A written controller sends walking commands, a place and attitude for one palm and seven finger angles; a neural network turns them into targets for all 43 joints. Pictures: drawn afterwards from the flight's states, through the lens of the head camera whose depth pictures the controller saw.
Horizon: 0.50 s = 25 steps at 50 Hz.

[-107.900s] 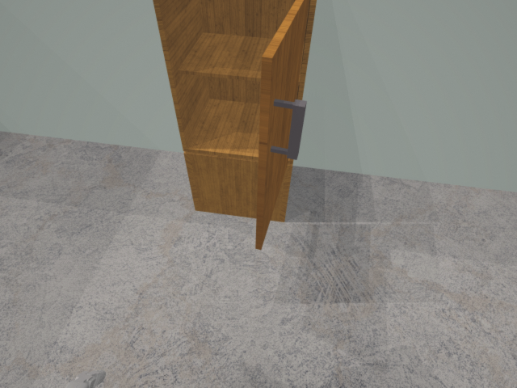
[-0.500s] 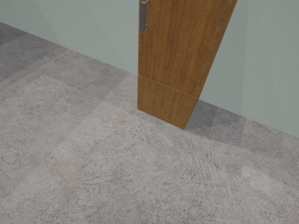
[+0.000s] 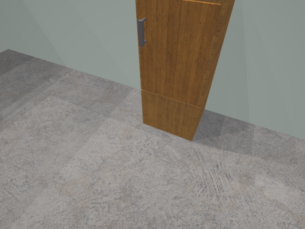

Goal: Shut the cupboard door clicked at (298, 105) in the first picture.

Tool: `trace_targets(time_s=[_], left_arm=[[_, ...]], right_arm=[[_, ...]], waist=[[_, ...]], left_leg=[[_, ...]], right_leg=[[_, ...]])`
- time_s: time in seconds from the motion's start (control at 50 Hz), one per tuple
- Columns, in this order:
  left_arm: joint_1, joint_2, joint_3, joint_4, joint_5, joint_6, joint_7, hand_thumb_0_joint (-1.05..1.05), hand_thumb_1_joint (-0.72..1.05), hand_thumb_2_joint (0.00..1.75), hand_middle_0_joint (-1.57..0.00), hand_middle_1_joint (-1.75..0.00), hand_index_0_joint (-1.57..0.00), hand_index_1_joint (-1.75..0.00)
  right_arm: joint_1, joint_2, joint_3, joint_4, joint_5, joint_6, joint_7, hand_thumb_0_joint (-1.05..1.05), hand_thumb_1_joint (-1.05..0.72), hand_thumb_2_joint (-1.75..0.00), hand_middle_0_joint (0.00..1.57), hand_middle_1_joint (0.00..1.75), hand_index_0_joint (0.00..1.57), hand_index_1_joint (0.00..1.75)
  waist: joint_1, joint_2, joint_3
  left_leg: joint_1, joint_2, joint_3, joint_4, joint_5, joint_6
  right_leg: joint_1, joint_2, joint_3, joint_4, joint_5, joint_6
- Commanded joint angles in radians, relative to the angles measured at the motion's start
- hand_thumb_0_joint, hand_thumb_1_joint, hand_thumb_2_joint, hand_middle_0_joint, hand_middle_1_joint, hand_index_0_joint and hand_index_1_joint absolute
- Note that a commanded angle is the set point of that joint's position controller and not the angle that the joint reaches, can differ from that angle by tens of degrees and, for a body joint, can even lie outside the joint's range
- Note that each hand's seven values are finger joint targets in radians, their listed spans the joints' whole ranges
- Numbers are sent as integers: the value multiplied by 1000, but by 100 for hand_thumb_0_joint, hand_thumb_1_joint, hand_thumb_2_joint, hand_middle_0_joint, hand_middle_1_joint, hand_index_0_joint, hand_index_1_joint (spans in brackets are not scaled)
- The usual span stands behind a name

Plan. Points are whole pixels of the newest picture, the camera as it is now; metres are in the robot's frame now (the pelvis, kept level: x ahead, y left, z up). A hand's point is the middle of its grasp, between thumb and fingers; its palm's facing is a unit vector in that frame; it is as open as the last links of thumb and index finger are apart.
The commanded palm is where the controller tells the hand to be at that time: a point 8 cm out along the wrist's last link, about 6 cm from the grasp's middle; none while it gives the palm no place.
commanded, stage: let the arm hang, fingers relaxed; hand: left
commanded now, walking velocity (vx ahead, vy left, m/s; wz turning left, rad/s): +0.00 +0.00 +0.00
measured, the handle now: (143, 32) +1.05 +0.10 +0.06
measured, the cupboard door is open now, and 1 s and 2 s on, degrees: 0 0 0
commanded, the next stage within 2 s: look to check the result in 0.20 s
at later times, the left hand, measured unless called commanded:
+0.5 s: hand out of the picture +0.04 +0.22 -0.17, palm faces +0.00 -0.96 -0.28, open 7.4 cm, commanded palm none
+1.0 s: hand out of the picture +0.08 +0.22 -0.16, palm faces +0.01 -0.95 -0.30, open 7.4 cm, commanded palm none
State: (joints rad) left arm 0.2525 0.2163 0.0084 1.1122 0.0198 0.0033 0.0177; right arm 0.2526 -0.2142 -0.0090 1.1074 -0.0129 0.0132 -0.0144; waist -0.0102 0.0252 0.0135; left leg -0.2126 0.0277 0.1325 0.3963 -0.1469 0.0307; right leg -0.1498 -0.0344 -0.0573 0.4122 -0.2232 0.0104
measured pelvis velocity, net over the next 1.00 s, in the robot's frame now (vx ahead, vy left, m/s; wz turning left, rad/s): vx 0.03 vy -0.01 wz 0.02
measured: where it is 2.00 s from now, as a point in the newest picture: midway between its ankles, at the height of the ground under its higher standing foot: outside the picture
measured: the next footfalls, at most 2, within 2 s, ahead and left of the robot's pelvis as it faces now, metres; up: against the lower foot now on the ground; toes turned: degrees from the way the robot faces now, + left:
right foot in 1.80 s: +0.17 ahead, -0.09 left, +0.00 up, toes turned +27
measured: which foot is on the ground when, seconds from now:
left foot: down 0.00-1.00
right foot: down 0.00-1.00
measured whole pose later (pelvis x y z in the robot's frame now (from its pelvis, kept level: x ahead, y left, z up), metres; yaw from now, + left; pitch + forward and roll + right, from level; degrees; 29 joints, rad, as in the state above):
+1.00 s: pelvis +0.03 -0.01 +0.01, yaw +1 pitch -2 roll +0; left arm 0.16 0.28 0.01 1.13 0.02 -0.01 0.01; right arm 0.14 -0.30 0.00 1.12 -0.01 0.00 -0.01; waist -0.01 0.01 0.03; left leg -0.14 0.02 0.11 0.33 -0.16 0.01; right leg -0.06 -0.03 -0.08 0.31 -0.23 0.01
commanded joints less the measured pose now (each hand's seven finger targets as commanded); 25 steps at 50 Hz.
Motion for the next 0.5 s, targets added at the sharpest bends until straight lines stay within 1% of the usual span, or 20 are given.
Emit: trace_targets(time_s=[0.0,0.02,0.06,0.08,0.1,0.14,0.16,0.18,0.22,0.26,0.28,0.3,0.38,0.4,0.42,0.46,0.48], left_arm=[[25,153,33,-25,-2,-15,4,0,90,90,-20,-30,-20,-30],[22,149,32,-25,-3,-16,3,0,90,90,-20,-30,-20,-30],[17,153,34,-25,-3,-19,3,0,90,90,-20,-30,-20,-30],[15,163,36,-26,-3,-21,4,0,90,90,-20,-30,-20,-30],[10,158,35,-22,-3,-21,3,0,90,90,-20,-30,-20,-30],[3,158,34,-20,-4,-22,3,0,90,90,-20,-30,-20,-30],[-2,161,34,-20,-4,-22,3,0,90,90,-20,-30,-20,-30],[-1,167,36,-22,-3,-23,2,0,90,90,-20,-30,-20,-30],[-7,167,35,-17,-4,-23,2,0,90,90,-20,-30,-20,-30],[-14,173,35,-16,-4,-22,1,0,90,90,-20,-30,-20,-30],[-13,179,38,-18,-4,-24,1,0,90,90,-20,-30,-20,-30],[-19,178,35,-15,-4,-23,0,0,90,90,-20,-30,-20,-30],[-28,192,36,-17,-4,-26,-1,0,90,90,-20,-30,-20,-30],[-34,192,35,-15,-5,-25,-2,0,90,90,-20,-30,-20,-30],[-34,194,35,-13,-5,-26,-2,0,90,90,-20,-30,-20,-30],[-39,202,35,-14,-5,-27,-3,0,90,90,-20,-30,-20,-30],[-39,209,36,-16,-5,-29,-3,0,90,90,-20,-30,-20,-30]], right_arm=[[15,-146,-32,-37,-2,-22,-8,0,-90,-90,20,30,20,30],[7,-149,-32,-36,-2,-23,-9,0,-90,-90,20,30,20,30],[-1,-152,-32,-35,-2,-26,-10,0,-90,-90,20,30,20,30],[-3,-161,-33,-39,1,-27,-10,0,-90,-90,20,30,20,30],[-6,-155,-31,-37,-1,-28,-11,0,-90,-90,20,30,20,30],[-12,-159,-31,-35,-1,-28,-11,0,-90,-90,20,30,20,30],[-14,-162,-31,-33,0,-27,-12,0,-90,-90,20,30,20,30],[-16,-173,-33,-36,1,-28,-12,0,-90,-90,20,30,20,30],[-25,-169,-31,-33,0,-28,-12,0,-90,-90,20,30,20,30],[-33,-177,-32,-34,0,-27,-11,0,-90,-90,20,30,20,30],[-33,-186,-33,-39,2,-27,-12,0,-90,-90,20,30,20,30],[-40,-184,-33,-36,0,-27,-12,0,-90,-90,20,30,20,30],[-50,-202,-35,-40,2,-25,-10,0,-90,-90,20,30,20,30],[-56,-200,-34,-37,0,-25,-10,0,-90,-90,20,30,20,30],[-58,-203,-34,-36,0,-26,-10,0,-90,-90,20,30,20,30],[-70,-212,-33,-38,1,-28,-9,0,-90,-90,20,30,20,30],[-68,-220,-34,-42,3,-29,-9,0,-90,-90,20,30,20,30]], waist=[[6,-29,52],[6,-13,50],[6,-8,36],[8,-12,31],[6,-18,23],[4,-9,30],[2,-15,34],[4,-8,33],[4,-3,36],[2,1,41],[4,-19,36],[2,-10,41],[1,-30,34],[0,-18,40],[1,-21,20],[1,-21,12],[2,-33,-2]], left_leg=[[15,101,-156,-123,-114,1],[22,101,-157,-123,-97,1],[34,102,-153,-119,-62,0],[42,102,-153,-113,-33,2],[47,103,-152,-110,-21,1],[52,103,-150,-114,-22,0],[51,103,-150,-116,-30,-3],[55,104,-152,-116,-20,-1],[54,104,-151,-119,-23,-2],[56,103,-154,-124,-37,-3],[61,105,-153,-119,-16,-1],[60,104,-154,-119,-20,-3],[73,104,-155,-116,-17,-3],[70,105,-155,-118,-19,-4],[79,106,-155,-117,-8,-3],[89,109,-156,-115,15,-3],[96,111,-159,-110,40,0]], right_leg=[[-83,-72,95,-114,-37,-51],[-81,-72,97,-114,-22,-52],[-67,-74,99,-116,3,-51],[-62,-75,95,-117,19,-52],[-56,-77,95,-118,26,-51],[-56,-79,98,-127,23,-52],[-56,-78,95,-130,16,-51],[-55,-76,95,-131,22,-52],[-48,-82,96,-137,23,-52],[-49,-82,97,-142,13,-52],[-45,-80,94,-144,27,-52],[-48,-84,96,-146,21,-51],[-48,-84,97,-156,14,-52],[-48,-88,96,-157,14,-52],[-38,-87,97,-155,24,-52],[-30,-89,95,-155,44,-51],[-22,-88,94,-153,61,-51]])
